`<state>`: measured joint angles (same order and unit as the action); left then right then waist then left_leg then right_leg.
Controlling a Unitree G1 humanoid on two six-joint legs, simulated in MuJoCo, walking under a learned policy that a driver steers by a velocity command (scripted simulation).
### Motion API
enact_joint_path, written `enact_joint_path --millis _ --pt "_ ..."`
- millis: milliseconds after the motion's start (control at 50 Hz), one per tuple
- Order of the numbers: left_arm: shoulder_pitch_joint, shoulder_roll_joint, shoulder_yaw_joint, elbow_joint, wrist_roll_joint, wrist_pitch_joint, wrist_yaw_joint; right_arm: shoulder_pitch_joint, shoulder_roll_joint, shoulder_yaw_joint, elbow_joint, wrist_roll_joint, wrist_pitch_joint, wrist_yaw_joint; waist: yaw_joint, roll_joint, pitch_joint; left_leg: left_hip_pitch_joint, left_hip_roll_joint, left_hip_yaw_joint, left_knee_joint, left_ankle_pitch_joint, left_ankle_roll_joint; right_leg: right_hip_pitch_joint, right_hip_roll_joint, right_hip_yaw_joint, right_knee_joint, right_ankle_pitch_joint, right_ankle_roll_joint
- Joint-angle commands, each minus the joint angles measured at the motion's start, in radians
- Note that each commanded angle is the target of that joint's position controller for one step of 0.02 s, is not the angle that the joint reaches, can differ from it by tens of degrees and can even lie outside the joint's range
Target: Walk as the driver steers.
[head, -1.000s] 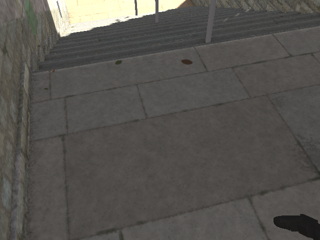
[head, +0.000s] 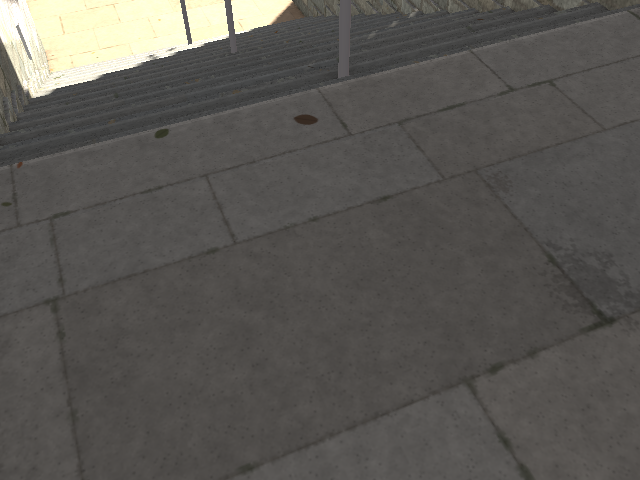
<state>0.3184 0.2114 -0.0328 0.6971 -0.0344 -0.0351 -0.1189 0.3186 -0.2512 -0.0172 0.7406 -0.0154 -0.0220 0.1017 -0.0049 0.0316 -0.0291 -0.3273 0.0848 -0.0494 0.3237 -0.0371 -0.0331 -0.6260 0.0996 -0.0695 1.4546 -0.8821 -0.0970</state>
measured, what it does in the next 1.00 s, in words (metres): goes down: left foot 0.16 m lower, then right foot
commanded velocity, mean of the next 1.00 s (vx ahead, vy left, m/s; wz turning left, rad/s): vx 0.38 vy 0.00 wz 0.00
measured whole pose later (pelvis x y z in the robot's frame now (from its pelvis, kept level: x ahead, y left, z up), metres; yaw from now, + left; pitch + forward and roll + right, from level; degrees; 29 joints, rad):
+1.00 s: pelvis +0.42 +0.05 -0.03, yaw +4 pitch +3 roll +0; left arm -0.09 0.18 0.04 0.58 0.00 -0.11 -0.03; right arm 0.48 -0.18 -0.05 0.91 0.00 -0.04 -0.02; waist -0.08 0.01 0.04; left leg -0.09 -0.08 -0.14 0.91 -0.56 0.04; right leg -0.52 0.06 -0.03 0.59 -0.13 -0.13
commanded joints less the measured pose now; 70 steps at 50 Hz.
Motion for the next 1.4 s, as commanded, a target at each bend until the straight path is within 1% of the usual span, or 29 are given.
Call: enact_joint_path --millis 20,40,80,140,180,220,240,300,400,420,440,460,480,500,520,540,560,620,740,880,940,960,980,1000,1020,1060,1120,1240,1400 --pt "-0.116 0.099 0.000 -0.074 -0.012 -0.049 -0.036 0.087 -0.072 0.011 -0.071 0.005 -0.015 0.037 -0.072 -0.073 -0.002 0.295 0.006 -0.010 0.041 0.052 0.006 -0.253 -0.136 0.336 -0.440 -0.085 -0.039" --pt "0.009 0.161 0.028 -0.046 0.017 -0.050 -0.020 0.033 -0.148 -0.014 -0.070 0.011 -0.019 0.022 0.011 -0.058 0.016 0.180 -0.036 -0.004 0.099 -0.112 0.024 -0.180 -0.138 0.330 -0.488 -0.191 -0.072" --pt "0.009 0.216 0.056 -0.048 0.035 -0.052 0.025 -0.043 -0.138 -0.009 -0.083 -0.032 -0.032 -0.009 0.064 -0.100 0.114 -0.134 -0.067 -0.005 0.150 -0.155 0.017 -0.010 -0.213 0.585 -0.575 -0.367 -0.233" --pt "0.162 0.189 0.050 0.009 0.071 -0.056 0.091 -0.227 -0.067 0.024 -0.110 -0.063 -0.066 -0.049 0.211 -0.184 0.158 -0.616 -0.081 -0.160 0.296 -0.279 0.029 0.339 -0.332 1.009 -0.704 -0.254 -0.388" --pt "0.291 0.141 0.047 0.072 0.095 -0.066 0.122 -0.291 -0.021 0.038 -0.103 -0.081 -0.068 -0.063 0.277 -0.215 0.120 -0.920 -0.135 -0.317 0.457 -0.173 0.040 0.621 -0.334 1.034 -0.647 0.122 -0.370" --pt "0.223 0.127 0.051 0.075 0.100 -0.059 0.122 -0.270 -0.013 0.040 -0.093 -0.089 -0.055 -0.045 0.193 -0.140 0.045 -0.883 -0.132 -0.235 0.502 -0.108 0.024 0.602 -0.281 0.801 -0.571 0.461 -0.311" --pt "0.009 0.201 0.099 0.000 0.040 -0.015 0.142 -0.306 -0.053 -0.010 -0.123 0.122 -0.043 -0.060 0.050 -0.134 0.044 -0.615 -0.107 -0.232 0.492 -0.165 0.060 0.368 -0.301 0.696 -0.548 0.669 -0.204" --pt "-0.077 0.152 0.099 -0.026 0.003 0.040 0.134 -0.120 -0.011 -0.009 -0.053 0.079 0.026 -0.074 -0.042 -0.087 0.004 0.053 -0.153 0.048 0.509 0.134 0.066 -0.152 -0.226 0.330 -0.618 0.403 -0.085" --pt "-0.056 0.118 0.128 0.009 -0.008 0.002 0.133 0.065 -0.061 -0.070 0.017 0.065 0.050 -0.090 -0.149 -0.117 -0.070 0.277 -0.106 0.163 0.110 0.103 0.100 0.158 -0.173 0.162 -0.233 0.749 0.000" --pt "-0.055 0.093 0.125 0.023 -0.002 -0.013 0.133 0.186 -0.039 -0.075 0.052 0.055 0.042 -0.083 -0.215 -0.063 -0.069 0.411 -0.072 0.140 0.029 0.137 0.137 0.082 -0.121 0.122 0.046 0.736 0.011" --pt "-0.108 0.002 0.114 0.012 0.018 -0.025 0.135 0.317 0.005 -0.062 0.128 0.033 0.025 -0.073 -0.247 0.087 -0.011 0.525 0.018 -0.020 0.084 0.103 0.195 -0.197 -0.030 0.056 0.507 0.214 0.024" --pt "-0.193 -0.097 0.084 -0.079 0.004 -0.051 0.151 0.358 0.011 -0.030 0.165 0.001 0.008 -0.057 -0.226 0.102 0.096 0.444 0.050 -0.106 0.252 0.265 0.184 -0.429 -0.015 0.123 0.781 0.156 0.015" --pt "-0.073 -0.100 0.075 -0.110 -0.002 -0.068 0.143 0.300 0.037 -0.009 0.138 -0.006 0.001 -0.046 -0.097 0.070 0.057 0.430 0.049 -0.164 0.317 0.413 0.195 -0.501 -0.034 0.171 0.747 0.255 0.015" --pt "0.087 -0.096 0.070 -0.154 -0.018 -0.077 0.141 0.178 -0.122 -0.064 0.109 0.014 -0.001 -0.047 0.045 0.124 -0.047 0.448 0.209 -0.561 0.074 -0.062 0.394 -0.570 -0.082 0.150 0.596 0.377 0.062" --pt "0.045 -0.026 0.079 -0.155 -0.037 -0.068 0.162 0.087 -0.171 -0.092 0.092 0.037 -0.004 -0.060 0.052 0.051 -0.009 0.373 0.287 -0.702 -0.044 -0.503 0.417 -0.632 -0.184 0.182 0.492 0.476 0.079" --pt "-0.057 0.039 0.096 -0.160 -0.040 -0.056 0.178 0.015 -0.033 -0.048 0.079 0.026 -0.010 -0.074 0.044 -0.045 0.042 0.244 0.248 -0.674 -0.065 -0.599 0.337 -0.609 -0.213 0.221 0.487 0.619 0.073" --pt "-0.084 0.074 0.108 -0.173 -0.054 -0.037 0.186 -0.033 -0.024 -0.038 0.068 0.011 -0.025 -0.073 0.091 -0.052 0.071 0.097 0.210 -0.638 -0.065 -0.584 0.280 -0.527 -0.232 0.225 0.330 0.720 0.074" --pt "-0.192 0.035 0.096 -0.219 0.012 -0.007 0.173 -0.009 -0.031 -0.042 0.073 0.014 -0.033 -0.127 0.065 0.020 0.104 -0.068 0.074 -0.376 -0.049 -0.200 0.251 -0.360 -0.259 0.182 -0.011 0.838 0.156" --pt "-0.473 -0.034 0.062 -0.282 -0.008 -0.025 0.126 0.261 -0.017 -0.049 0.106 0.024 -0.008 -0.165 -0.109 0.001 0.071 0.336 0.060 -0.258 -0.003 0.208 0.187 -0.371 -0.203 0.117 -0.548 0.945 0.163" --pt "-0.568 -0.025 0.079 -0.258 0.006 -0.068 0.076 0.264 -0.046 -0.053 0.142 0.039 0.002 -0.151 -0.109 0.085 0.102 0.398 0.090 -0.131 0.009 0.459 0.212 -0.065 -0.072 0.005 -0.853 0.854 0.077" --pt "-0.270 0.101 0.137 -0.172 0.009 -0.081 0.087 0.150 -0.090 -0.070 0.116 0.029 -0.023 -0.125 0.111 0.123 -0.045 0.322 0.075 -0.106 0.325 0.822 0.167 0.405 -0.052 0.060 -0.970 0.910 -0.045" --pt "-0.054 0.162 0.150 -0.115 0.023 -0.075 0.101 0.077 -0.077 -0.070 0.064 0.009 -0.042 -0.121 0.202 0.043 -0.233 0.110 0.025 -0.098 0.613 0.531 0.134 0.781 -0.213 0.216 -0.881 1.220 -0.119" --pt "-0.006 0.208 0.144 -0.062 0.056 -0.078 0.091 0.228 0.070 -0.031 0.062 -0.005 -0.064 -0.107 0.078 -0.312 -0.426 -0.218 -0.188 -0.120 0.994 -0.562 0.060 1.125 -0.470 0.595 -0.874 1.679 -0.281" --pt "0.073 0.154 0.144 -0.019 0.049 -0.066 0.086 0.321 -0.007 -0.041 0.110 0.017 -0.076 -0.098 0.110 -0.301 -0.528 -0.286 -0.200 -0.289 1.099 -0.618 0.053 1.154 -0.506 0.761 -0.963 1.553 -0.325" --pt "-0.058 0.113 0.134 -0.029 0.036 -0.059 0.087 0.215 -0.039 -0.050 0.090 0.053 -0.063 -0.101 0.086 -0.235 -0.340 -0.386 -0.140 -0.216 1.098 -0.539 0.033 1.015 -0.470 0.629 -1.012 1.412 -0.301" --pt "-0.238 0.016 0.100 -0.034 0.008 -0.057 0.087 0.073 -0.035 -0.057 0.072 0.021 -0.030 -0.133 0.015 -0.026 -0.099 -0.317 -0.053 -0.088 0.968 -0.416 0.006 0.632 -0.355 0.407 -1.085 1.421 -0.199" --pt "-0.253 0.049 0.100 -0.003 0.053 -0.070 0.076 0.089 0.005 -0.064 0.058 0.005 -0.007 -0.145 -0.050 -0.048 -0.079 -0.131 -0.023 -0.055 0.796 -0.314 0.003 0.407 -0.293 0.274 -1.146 1.507 -0.157" --pt "-0.204 0.123 0.112 0.073 0.031 -0.047 0.123 -0.075 -0.007 -0.065 0.021 0.011 0.010 -0.158 -0.037 -0.117 -0.093 -0.020 -0.029 -0.033 0.467 -0.102 -0.025 0.351 -0.243 0.155 -1.177 1.384 -0.100" --pt "-0.143 0.075 0.084 0.124 0.025 -0.029 0.136 -0.182 -0.067 -0.066 0.020 -0.001 0.003 -0.154 -0.032 -0.059 -0.032 0.180 -0.010 -0.059 0.074 0.074 0.014 0.357 -0.211 0.237 -1.104 0.912 -0.045"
